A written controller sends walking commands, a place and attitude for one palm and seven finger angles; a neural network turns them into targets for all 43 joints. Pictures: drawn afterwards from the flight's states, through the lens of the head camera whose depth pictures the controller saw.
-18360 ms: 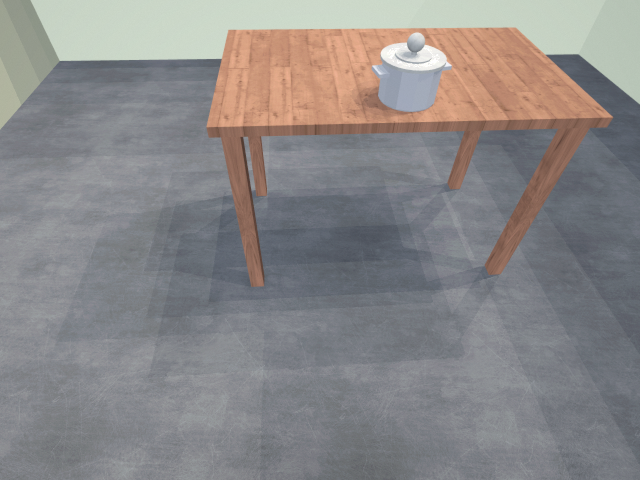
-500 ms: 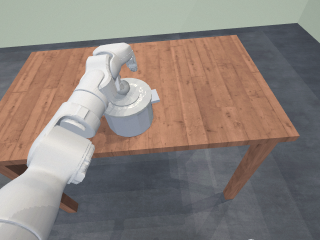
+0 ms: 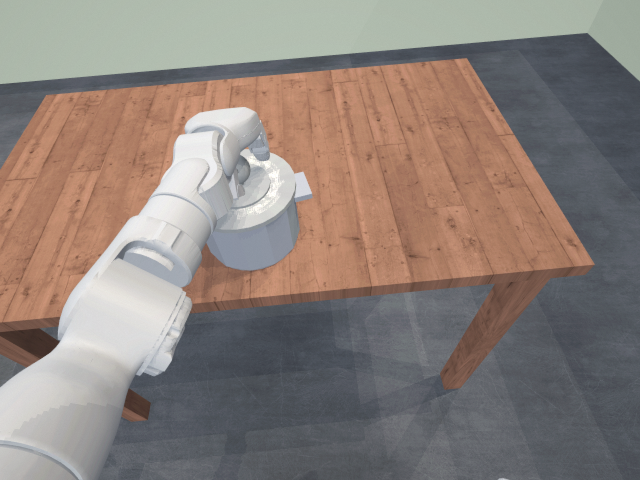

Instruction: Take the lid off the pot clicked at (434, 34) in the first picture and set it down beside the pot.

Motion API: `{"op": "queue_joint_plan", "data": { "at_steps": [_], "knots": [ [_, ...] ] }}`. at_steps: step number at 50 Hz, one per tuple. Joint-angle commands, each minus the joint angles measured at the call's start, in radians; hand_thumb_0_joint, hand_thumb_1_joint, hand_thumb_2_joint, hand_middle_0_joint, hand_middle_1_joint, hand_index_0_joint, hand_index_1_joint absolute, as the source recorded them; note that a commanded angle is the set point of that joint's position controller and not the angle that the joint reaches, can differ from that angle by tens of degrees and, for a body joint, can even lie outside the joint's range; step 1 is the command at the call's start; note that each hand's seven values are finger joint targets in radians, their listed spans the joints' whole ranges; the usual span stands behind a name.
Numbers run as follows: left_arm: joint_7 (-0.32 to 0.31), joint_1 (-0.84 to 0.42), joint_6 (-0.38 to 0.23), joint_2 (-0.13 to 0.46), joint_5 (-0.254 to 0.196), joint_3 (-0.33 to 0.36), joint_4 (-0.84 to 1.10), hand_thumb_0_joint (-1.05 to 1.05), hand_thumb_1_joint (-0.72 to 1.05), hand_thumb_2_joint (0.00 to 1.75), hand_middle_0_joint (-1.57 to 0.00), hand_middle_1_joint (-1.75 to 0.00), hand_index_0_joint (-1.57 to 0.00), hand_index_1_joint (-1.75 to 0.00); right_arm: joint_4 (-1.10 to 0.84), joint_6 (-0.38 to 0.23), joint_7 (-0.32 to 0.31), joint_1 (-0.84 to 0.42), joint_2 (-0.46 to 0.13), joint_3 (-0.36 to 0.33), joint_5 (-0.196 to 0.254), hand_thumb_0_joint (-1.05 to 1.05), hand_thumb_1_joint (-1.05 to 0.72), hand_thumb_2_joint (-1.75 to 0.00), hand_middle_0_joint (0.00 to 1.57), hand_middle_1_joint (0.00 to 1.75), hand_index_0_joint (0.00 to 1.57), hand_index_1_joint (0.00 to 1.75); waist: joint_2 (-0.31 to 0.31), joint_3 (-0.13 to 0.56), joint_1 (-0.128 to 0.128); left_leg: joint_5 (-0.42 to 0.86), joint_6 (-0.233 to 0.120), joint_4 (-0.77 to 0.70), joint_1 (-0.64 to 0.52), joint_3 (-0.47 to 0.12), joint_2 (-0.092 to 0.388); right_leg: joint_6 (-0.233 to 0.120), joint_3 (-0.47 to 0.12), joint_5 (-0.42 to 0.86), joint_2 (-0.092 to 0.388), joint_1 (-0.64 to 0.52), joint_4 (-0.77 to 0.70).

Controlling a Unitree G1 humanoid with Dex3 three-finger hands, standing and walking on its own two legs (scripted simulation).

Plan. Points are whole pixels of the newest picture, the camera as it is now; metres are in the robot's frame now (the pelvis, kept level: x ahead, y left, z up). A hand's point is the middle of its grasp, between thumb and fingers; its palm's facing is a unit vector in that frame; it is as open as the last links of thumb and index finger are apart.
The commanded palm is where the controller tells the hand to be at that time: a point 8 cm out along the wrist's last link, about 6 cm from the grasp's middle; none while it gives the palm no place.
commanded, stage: lower the open fingers around the knob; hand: left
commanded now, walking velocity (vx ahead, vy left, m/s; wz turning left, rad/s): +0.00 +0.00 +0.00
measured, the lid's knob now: (234, 169) +0.51 +0.10 +0.10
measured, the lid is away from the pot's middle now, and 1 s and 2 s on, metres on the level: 0.00 0.00 0.00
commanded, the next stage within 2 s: close the fingers and squeeze the knob in 0.28 s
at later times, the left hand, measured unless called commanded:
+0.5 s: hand (222, 177) +0.47 +0.10 +0.12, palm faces -0.33 -0.06 -0.94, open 10.2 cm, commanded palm +0.47 +0.10 +0.18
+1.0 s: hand (226, 174) +0.48 +0.10 +0.13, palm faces -0.33 -0.05 -0.94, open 8.3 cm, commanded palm +0.48 +0.10 +0.18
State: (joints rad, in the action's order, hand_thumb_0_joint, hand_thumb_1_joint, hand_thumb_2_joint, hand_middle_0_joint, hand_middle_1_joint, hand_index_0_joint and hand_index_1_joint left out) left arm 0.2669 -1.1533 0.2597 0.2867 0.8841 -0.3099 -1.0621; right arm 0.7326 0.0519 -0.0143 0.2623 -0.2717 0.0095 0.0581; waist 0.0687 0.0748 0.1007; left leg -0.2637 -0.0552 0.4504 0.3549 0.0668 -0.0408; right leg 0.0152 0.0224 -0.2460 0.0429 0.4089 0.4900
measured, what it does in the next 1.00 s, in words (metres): stands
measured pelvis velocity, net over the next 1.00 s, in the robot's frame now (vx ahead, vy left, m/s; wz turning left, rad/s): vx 0.00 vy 0.00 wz -0.01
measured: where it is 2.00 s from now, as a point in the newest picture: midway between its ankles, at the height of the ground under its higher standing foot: outside the picture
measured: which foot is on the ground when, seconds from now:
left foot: down 0.00-1.00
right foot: down 0.00-1.00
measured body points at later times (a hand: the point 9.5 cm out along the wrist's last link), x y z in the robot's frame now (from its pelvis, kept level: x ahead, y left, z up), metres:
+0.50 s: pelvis +0.00 +0.00 +0.00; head +0.04 -0.03 +0.45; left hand +0.48 +0.10 +0.18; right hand +0.08 -0.26 -0.14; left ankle -0.03 +0.08 -0.74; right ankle -0.01 -0.13 -0.74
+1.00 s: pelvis +0.00 +0.00 +0.00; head +0.03 -0.03 +0.45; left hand +0.49 +0.10 +0.18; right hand +0.04 -0.26 -0.14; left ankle -0.03 +0.08 -0.74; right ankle -0.01 -0.13 -0.74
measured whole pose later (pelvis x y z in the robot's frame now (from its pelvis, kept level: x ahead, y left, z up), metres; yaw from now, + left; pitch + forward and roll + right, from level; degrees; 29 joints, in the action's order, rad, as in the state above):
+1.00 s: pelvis +0.00 +0.00 +0.00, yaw +0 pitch +9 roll +1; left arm 0.24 -1.13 0.26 0.30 0.88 -0.31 -1.09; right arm 0.75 0.06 -0.02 0.29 -0.27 0.01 0.06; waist 0.07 0.08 0.10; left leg -0.26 -0.05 0.45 0.35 0.07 -0.04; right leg 0.01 0.02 -0.24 0.04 0.40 0.49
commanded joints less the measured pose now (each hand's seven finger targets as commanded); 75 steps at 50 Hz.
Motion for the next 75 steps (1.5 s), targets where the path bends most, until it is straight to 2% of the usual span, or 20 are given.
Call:
{"op": "queue_joint_plan", "data": {
  "at_steps": [1,4,15,19,20,26,30,34,36,38,42,44,51,53,55,57,58,63,67,75],
  "knots": [
    [-0.072,-0.526,-0.003,0.251,0.025,0.1,0.158,0.0,-0.32,1.51,-0.85,-0.08,-0.85,-0.08,-0.092,-0.033,-0.014,0.041,-0.125,-0.04,-0.003,0.0,-0.9,-0.9,0.2,0.3,0.2,0.3,-0.121,0.448,0.007,0.42,-0.014,0.003,-0.217,-0.063,0.011,-0.041,0.008,0.433,-0.046,-0.17,-0.007],
    [-0.078,-0.49,0.009,0.195,0.035,0.059,0.17,0.0,-0.32,1.51,-0.85,-0.08,-0.85,-0.08,-0.096,-0.023,0.001,0.035,-0.125,-0.044,-0.004,0.0,-0.9,-0.9,0.2,0.3,0.2,0.3,-0.116,0.434,0.002,0.473,-0.012,0.008,-0.218,-0.061,0.018,-0.04,0.014,0.452,-0.048,-0.156,-0.003],
    [-0.055,-0.502,-0.008,0.257,0.022,0.088,0.268,0.0,-0.32,1.51,-0.85,-0.08,-0.85,-0.08,-0.103,-0.021,-0.002,0.02,-0.122,-0.047,0.0,0.0,-0.9,-0.9,0.2,0.3,0.2,0.3,-0.094,0.455,0.002,0.463,-0.022,0.012,-0.245,-0.062,0.011,-0.038,0.007,0.469,-0.045,-0.193,-0.011],
    [-0.042,-0.441,0.01,0.185,0.009,0.038,0.196,0.0,-0.32,1.51,-0.85,-0.08,-0.85,-0.08,-0.098,-0.007,0.001,0.01,-0.127,-0.046,0.007,0.0,-0.9,-0.9,0.2,0.3,0.2,0.3,-0.137,0.365,0.011,0.392,-0.02,0.0,-0.196,-0.049,0.009,-0.037,0.016,0.43,-0.046,-0.161,-0.02],
    [-0.039,-0.452,0.014,0.178,0.011,0.029,0.187,0.0,-0.14,1.08,-0.57,-0.6,-0.57,-0.6,-0.095,-0.003,0.0,0.008,-0.129,-0.045,0.009,0.0,-0.9,-0.9,0.2,0.3,0.2,0.3,-0.142,0.342,0.017,0.36,-0.02,-0.003,-0.189,-0.049,0.009,-0.039,0.018,0.403,-0.048,-0.142,-0.023],
    [-0.047,-0.531,-0.012,0.248,0.022,0.075,0.267,0.0,-0.08,1.08,-0.56,-0.72,-0.56,-0.72,-0.106,-0.009,-0.008,-0.001,-0.122,-0.041,0.004,0.0,-0.9,-0.9,0.2,0.3,0.2,0.3,-0.08,0.43,0.007,0.385,-0.014,0.0,-0.244,-0.062,0.01,-0.044,0.011,0.399,-0.043,-0.159,-0.011],
    [-0.06,-0.478,0.012,0.183,0.02,0.04,0.149,0.0,-0.04,1.07,-0.56,-0.78,-0.56,-0.78,-0.09,-0.004,-0.004,0.008,-0.125,-0.042,0.007,0.0,-0.9,-0.9,0.2,0.3,0.2,0.3,-0.131,0.341,0.015,0.343,-0.01,-0.006,-0.199,-0.064,0.014,-0.045,0.023,0.347,-0.051,-0.11,-0.017],
    [-0.065,-0.525,0.004,0.189,0.005,0.048,0.203,0.0,0.0,1.06,-0.57,-0.84,-0.57,-0.84,-0.106,-0.013,-0.007,-0.007,-0.122,-0.04,0.003,0.0,-0.9,-0.9,0.2,0.3,0.2,0.3,-0.108,0.411,0.011,0.35,-0.01,-0.005,-0.222,-0.063,0.009,-0.044,0.015,0.371,-0.044,-0.144,-0.009],
    [-0.064,-0.542,0.01,0.156,0.024,0.008,0.189,0.0,0.03,1.05,-0.58,-0.86,-0.58,-0.86,-0.095,-0.011,-0.004,0.005,-0.123,-0.041,0.004,0.0,-0.9,-0.9,0.2,0.3,0.2,0.3,-0.096,0.387,0.021,0.35,-0.007,-0.008,-0.227,-0.068,0.015,-0.044,0.021,0.345,-0.047,-0.108,-0.012],
    [-0.066,-0.528,0.016,0.194,0.029,0.042,0.146,0.0,0.05,1.04,-0.59,-0.88,-0.59,-0.88,-0.086,-0.008,-0.007,0.013,-0.133,-0.041,0.004,0.0,-0.9,-0.9,0.2,0.3,0.2,0.3,-0.135,0.36,0.023,0.315,-0.009,-0.012,-0.19,-0.065,0.016,-0.045,0.02,0.331,-0.05,-0.112,-0.016],
    [-0.071,-0.569,-0.006,0.229,0.002,0.081,0.216,0.0,0.09,1.02,-0.6,-0.92,-0.6,-0.92,-0.099,-0.027,-0.014,0.016,-0.129,-0.041,0.0,0.0,-0.9,-0.9,0.2,0.3,0.2,0.3,-0.107,0.433,0.011,0.35,-0.011,-0.01,-0.221,-0.068,0.011,-0.045,0.011,0.37,-0.044,-0.154,-0.014],
    [-0.068,-0.551,0.001,0.187,0.008,0.044,0.176,0.0,0.12,1.0,-0.61,-0.94,-0.61,-0.94,-0.089,-0.029,-0.013,0.026,-0.127,-0.042,0.0,0.0,-0.9,-0.9,0.2,0.3,0.2,0.3,-0.109,0.417,0.021,0.342,-0.011,-0.01,-0.224,-0.066,0.013,-0.042,0.016,0.361,-0.048,-0.135,-0.015],
    [-0.062,-0.522,0.013,0.21,0.014,0.055,0.128,0.0,0.21,0.94,-0.65,-0.99,-0.65,-0.99,-0.079,-0.026,-0.014,0.034,-0.137,-0.042,0.004,0.0,-0.9,-0.9,0.2,0.3,0.2,0.3,-0.133,0.354,0.024,0.299,-0.018,-0.016,-0.175,-0.052,0.008,-0.041,0.013,0.352,-0.05,-0.13,-0.027],
    [-0.059,-0.521,0.012,0.247,0.018,0.079,0.115,0.0,0.23,0.92,-0.67,-1.0,-0.67,-1.0,-0.078,-0.023,-0.018,0.035,-0.142,-0.04,0.004,0.0,-0.9,-0.9,0.2,0.3,0.2,0.3,-0.138,0.363,0.025,0.278,-0.019,-0.019,-0.159,-0.05,0.007,-0.04,0.007,0.349,-0.048,-0.146,-0.027],
    [-0.056,-0.534,0.015,0.213,0.021,0.049,0.109,0.0,0.26,0.9,-0.68,-1.0,-0.68,-1.0,-0.078,-0.025,-0.018,0.041,-0.137,-0.041,0.007,0.0,-0.9,-0.9,0.2,0.3,0.2,0.3,-0.119,0.365,0.031,0.29,-0.018,-0.015,-0.176,-0.054,0.008,-0.042,0.01,0.342,-0.05,-0.123,-0.024],
    [-0.052,-0.573,-0.011,0.197,0.019,0.042,0.207,0.0,0.29,0.88,-0.7,-1.01,-0.7,-1.01,-0.092,-0.038,-0.012,0.04,-0.129,-0.047,0.002,0.0,-0.9,-0.9,0.2,0.3,0.2,0.3,-0.071,0.432,0.021,0.382,-0.016,0.0,-0.238,-0.067,0.014,-0.046,0.012,0.378,-0.047,-0.128,-0.015],
    [-0.058,-0.558,-0.02,0.25,0.029,0.082,0.22,0.0,0.3,0.86,-0.7,-1.01,-0.7,-1.01,-0.093,-0.041,-0.01,0.042,-0.132,-0.048,-0.004,0.0,-0.9,-0.9,0.2,0.3,0.2,0.3,-0.043,0.472,0.008,0.421,-0.013,0.008,-0.266,-0.073,0.017,-0.045,0.007,0.396,-0.047,-0.142,-0.008],
    [-0.062,-0.518,-0.014,0.23,0.013,0.081,0.202,0.0,0.37,0.79,-0.75,-1.03,-0.75,-1.03,-0.091,-0.032,-0.007,0.039,-0.131,-0.05,0.0,0.0,-0.9,-0.9,0.2,0.3,0.2,0.3,-0.128,0.443,0.01,0.432,-0.016,0.007,-0.233,-0.063,0.019,-0.039,0.011,0.433,-0.051,-0.165,-0.014],
    [-0.062,-0.51,-0.011,0.16,-0.002,0.033,0.246,0.0,0.44,0.72,-0.78,-1.03,-0.78,-1.03,-0.098,-0.033,0.002,0.018,-0.124,-0.052,0.002,0.0,-0.9,-0.9,0.2,0.3,0.2,0.3,-0.093,0.434,0.008,0.485,-0.016,0.013,-0.257,-0.064,0.017,-0.04,0.012,0.452,-0.047,-0.146,-0.013],
    [-0.065,-0.491,0.019,0.233,0.021,0.079,0.224,0.0,0.47,0.71,-0.77,-1.01,-0.78,-1.01,-0.095,-0.01,0.002,0.004,-0.125,-0.043,0.001,0.0,-0.9,-0.9,0.2,0.3,0.2,0.3,-0.128,0.43,0.0,0.445,-0.018,0.007,-0.223,-0.052,0.012,-0.04,0.01,0.472,-0.047,-0.19,-0.008]
  ]
}}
